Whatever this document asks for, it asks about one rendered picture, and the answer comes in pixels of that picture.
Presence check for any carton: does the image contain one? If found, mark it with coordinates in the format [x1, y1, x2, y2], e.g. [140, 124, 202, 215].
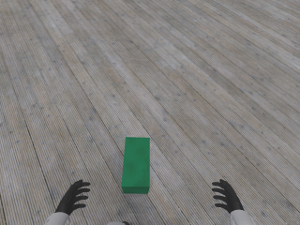
[121, 137, 150, 194]

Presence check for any robot right forearm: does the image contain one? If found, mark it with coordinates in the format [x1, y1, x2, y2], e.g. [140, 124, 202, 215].
[230, 209, 257, 225]

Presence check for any robot right hand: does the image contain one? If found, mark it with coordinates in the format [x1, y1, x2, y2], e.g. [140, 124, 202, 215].
[212, 179, 244, 213]

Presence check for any robot left forearm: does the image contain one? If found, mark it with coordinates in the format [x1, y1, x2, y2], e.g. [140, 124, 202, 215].
[43, 212, 70, 225]

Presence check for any robot left hand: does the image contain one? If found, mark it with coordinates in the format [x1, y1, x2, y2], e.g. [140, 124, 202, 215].
[54, 179, 91, 216]

